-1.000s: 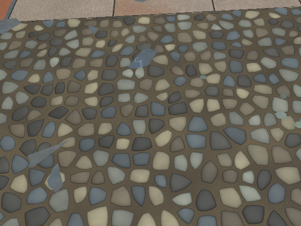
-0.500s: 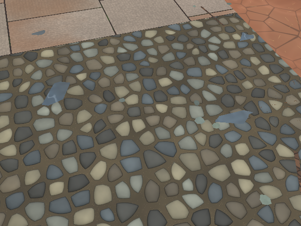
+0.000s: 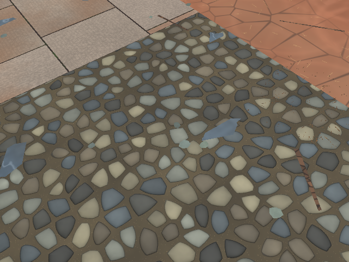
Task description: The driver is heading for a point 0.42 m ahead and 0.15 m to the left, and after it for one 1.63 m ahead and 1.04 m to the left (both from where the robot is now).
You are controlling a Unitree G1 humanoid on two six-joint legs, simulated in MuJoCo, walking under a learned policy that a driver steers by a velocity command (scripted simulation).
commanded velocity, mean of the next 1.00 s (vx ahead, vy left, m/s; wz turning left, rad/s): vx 0.32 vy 0.00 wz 0.29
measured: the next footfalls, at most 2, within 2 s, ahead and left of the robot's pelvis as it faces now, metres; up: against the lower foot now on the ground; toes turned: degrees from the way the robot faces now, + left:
left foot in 0.26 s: +0.16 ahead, +0.14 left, +0.00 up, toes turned -1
right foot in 0.70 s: +0.48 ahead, -0.04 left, +0.00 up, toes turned +16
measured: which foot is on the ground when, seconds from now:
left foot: up 0.00-0.24, down 0.26-0.70, up 0.72-1.00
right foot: down 0.00-0.26, up 0.28-0.68, down 0.70-1.00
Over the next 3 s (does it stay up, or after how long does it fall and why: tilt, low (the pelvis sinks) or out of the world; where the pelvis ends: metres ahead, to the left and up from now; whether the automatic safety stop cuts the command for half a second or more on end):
stays up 0.42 0.11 -0.02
